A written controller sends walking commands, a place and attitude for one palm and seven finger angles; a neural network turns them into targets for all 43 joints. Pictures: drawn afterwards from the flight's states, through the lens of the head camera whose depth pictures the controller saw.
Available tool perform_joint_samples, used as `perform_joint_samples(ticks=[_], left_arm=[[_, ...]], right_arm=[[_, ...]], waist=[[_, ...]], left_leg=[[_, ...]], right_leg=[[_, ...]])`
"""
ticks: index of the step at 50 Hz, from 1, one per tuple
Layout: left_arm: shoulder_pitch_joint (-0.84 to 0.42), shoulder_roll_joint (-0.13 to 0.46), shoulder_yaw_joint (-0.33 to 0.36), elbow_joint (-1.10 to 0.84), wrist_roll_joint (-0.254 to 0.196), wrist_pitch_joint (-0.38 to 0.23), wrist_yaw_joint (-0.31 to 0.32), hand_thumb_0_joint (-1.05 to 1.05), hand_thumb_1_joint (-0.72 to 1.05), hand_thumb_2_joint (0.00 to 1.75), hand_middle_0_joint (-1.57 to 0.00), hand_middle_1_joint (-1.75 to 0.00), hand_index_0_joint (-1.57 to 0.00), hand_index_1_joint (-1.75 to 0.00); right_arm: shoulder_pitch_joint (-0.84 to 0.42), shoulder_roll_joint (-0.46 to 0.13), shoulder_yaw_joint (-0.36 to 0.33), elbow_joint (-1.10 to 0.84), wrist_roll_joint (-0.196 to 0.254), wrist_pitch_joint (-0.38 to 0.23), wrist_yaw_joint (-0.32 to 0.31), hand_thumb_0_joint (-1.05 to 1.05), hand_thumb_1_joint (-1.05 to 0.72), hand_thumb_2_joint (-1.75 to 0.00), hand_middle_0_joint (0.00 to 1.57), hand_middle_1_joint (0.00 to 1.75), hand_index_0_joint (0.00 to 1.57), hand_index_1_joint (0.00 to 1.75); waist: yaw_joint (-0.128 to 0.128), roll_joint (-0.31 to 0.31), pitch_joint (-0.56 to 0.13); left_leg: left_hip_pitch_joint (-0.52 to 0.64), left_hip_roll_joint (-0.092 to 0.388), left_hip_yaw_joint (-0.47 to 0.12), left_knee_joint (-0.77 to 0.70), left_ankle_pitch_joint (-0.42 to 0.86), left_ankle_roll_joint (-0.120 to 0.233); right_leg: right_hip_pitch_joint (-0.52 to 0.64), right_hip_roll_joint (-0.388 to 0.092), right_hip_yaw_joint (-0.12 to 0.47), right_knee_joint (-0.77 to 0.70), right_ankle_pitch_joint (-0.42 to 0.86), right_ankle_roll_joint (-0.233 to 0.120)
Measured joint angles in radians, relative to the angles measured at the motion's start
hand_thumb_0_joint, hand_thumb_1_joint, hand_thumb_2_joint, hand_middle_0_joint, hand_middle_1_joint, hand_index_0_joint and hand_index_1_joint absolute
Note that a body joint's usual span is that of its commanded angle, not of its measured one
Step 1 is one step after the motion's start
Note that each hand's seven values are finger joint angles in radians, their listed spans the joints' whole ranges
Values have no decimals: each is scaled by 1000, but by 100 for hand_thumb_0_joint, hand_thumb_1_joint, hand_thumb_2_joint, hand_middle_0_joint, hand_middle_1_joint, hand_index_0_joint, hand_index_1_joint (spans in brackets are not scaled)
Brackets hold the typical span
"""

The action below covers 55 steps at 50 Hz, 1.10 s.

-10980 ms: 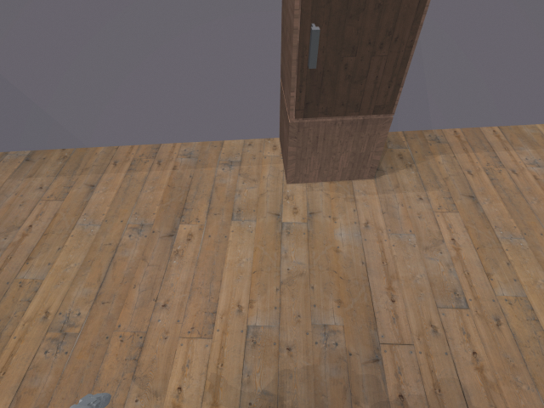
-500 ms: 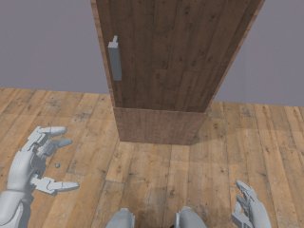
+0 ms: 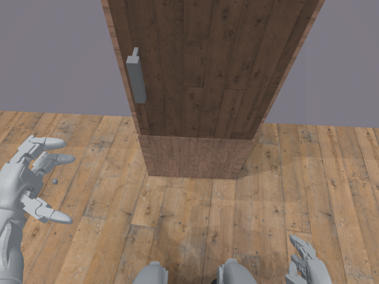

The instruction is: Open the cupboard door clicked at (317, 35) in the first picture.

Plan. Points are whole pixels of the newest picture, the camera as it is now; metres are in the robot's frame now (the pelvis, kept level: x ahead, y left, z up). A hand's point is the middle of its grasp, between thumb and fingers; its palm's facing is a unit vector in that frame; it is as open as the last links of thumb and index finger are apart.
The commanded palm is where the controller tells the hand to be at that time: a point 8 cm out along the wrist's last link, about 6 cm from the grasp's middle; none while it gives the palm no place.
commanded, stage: raise the hand with hooked fingers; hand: left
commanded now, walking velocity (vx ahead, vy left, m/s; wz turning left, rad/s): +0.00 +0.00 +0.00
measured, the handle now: (138, 75) +0.60 +0.17 +0.05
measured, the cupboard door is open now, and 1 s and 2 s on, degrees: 0 0 0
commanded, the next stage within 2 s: move the hooked fingers beside the handle in 0.46 s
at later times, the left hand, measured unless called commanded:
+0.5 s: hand (55, 181) +0.29 +0.27 +0.06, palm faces +0.02 -1.00 -0.04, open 14.0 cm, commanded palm +0.26 +0.32 +0.06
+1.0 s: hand (72, 151) +0.36 +0.26 +0.06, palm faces +0.01 -1.00 -0.02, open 14.0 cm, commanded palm +0.33 +0.31 +0.06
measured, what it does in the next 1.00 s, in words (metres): stands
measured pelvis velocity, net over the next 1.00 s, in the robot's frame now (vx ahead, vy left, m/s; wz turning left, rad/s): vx -0.01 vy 0.00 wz -0.02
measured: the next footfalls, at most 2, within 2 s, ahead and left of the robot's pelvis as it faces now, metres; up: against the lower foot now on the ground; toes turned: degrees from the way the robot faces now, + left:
none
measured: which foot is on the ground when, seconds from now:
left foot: down 0.00-1.00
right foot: down 0.00-1.00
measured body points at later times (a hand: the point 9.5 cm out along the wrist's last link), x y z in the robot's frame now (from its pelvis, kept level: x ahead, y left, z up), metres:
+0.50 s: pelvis +0.00 +0.00 +0.00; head +0.07 +0.01 +0.45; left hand +0.28 +0.32 +0.07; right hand +0.15 -0.25 -0.08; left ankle -0.01 +0.12 -0.66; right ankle +0.04 -0.13 -0.66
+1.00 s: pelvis -0.01 +0.00 +0.00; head +0.08 +0.01 +0.44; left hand +0.35 +0.32 +0.06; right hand +0.12 -0.26 -0.09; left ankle -0.01 +0.12 -0.66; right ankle +0.04 -0.13 -0.66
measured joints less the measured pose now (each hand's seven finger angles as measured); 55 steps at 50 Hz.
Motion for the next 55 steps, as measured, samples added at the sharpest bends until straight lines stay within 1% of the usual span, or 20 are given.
perform_joint_samples(ticks=[6,11,20,27,32,35,39,43,46,51,55], left_arm=[[2,2,5,11,-7,-4,-8,-1,-50,30,-30,-120,-30,-120],[7,-6,4,17,-5,-17,0,-1,-50,30,-30,-120,-30,-120],[2,-14,1,27,2,-36,3,-1,-50,30,-30,-120,-30,-120],[-9,-12,0,50,-4,-35,-6,-1,-50,30,-30,-120,-30,-120],[-22,-14,-3,58,4,-38,-8,-1,-50,30,-30,-120,-30,-120],[-61,-11,-3,87,8,-45,-7,-1,-50,30,-30,-120,-30,-120],[-137,-6,-17,134,24,-38,-2,-1,-50,30,-30,-120,-30,-120],[-207,7,-23,186,48,-25,5,-1,-50,30,-30,-120,-30,-120],[-263,24,-11,244,62,-21,14,-1,-50,30,-30,-120,-30,-120],[-323,53,21,310,77,-31,24,-1,-50,30,-30,-120,-30,-120],[-372,67,24,360,84,-41,19,-1,-50,30,-30,-120,-30,-120]], right_arm=[[19,-9,-11,-8,1,9,6,1,-91,-89,21,30,21,30],[25,-9,-13,-14,0,17,10,1,-91,-89,21,30,21,30],[13,3,-4,-12,0,25,7,1,-91,-89,21,30,21,30],[3,8,5,-14,1,26,3,1,-91,-89,21,30,21,30],[1,5,5,-13,-1,21,-2,1,-91,-89,21,30,21,30],[-1,2,6,-4,-1,19,-6,1,-91,-89,21,30,21,30],[-4,-1,6,8,1,19,-14,1,-91,-89,21,30,21,30],[-6,0,9,14,0,30,-14,1,-91,-89,21,30,21,30],[-2,1,12,14,-1,40,-12,1,-91,-89,21,30,21,30],[18,1,9,16,-3,62,-3,1,-91,-89,21,30,21,30],[39,-3,4,28,-3,78,1,1,-91,-89,21,30,21,30]], waist=[[-11,-1,-6],[-13,-4,-8],[-8,-3,-5],[-2,-1,-7],[0,0,-5],[3,-3,-6],[2,-4,-3],[-10,-8,-2],[-23,-12,-2],[-40,-15,-2],[-45,-14,-2]], left_leg=[[13,2,9,-23,8,0],[19,1,14,-30,10,1],[25,0,12,-31,14,0],[24,-2,11,-30,18,0],[20,-3,8,-25,19,0],[10,-3,5,-16,17,-1],[-7,-5,1,-3,17,-1],[-20,-4,5,0,19,-1],[-31,-1,10,1,20,-1],[-48,5,18,4,18,-1],[-62,6,21,6,17,1]], right_leg=[[7,3,9,-18,8,1],[10,3,14,-21,10,1],[16,2,12,-22,13,0],[17,1,11,-21,16,0],[15,0,9,-18,16,-1],[6,-2,7,-10,15,-1],[-8,-4,3,1,14,-2],[-24,-2,8,4,18,-2],[-38,1,13,7,21,-2],[-59,8,21,8,24,-2],[-73,9,23,9,25,-1]])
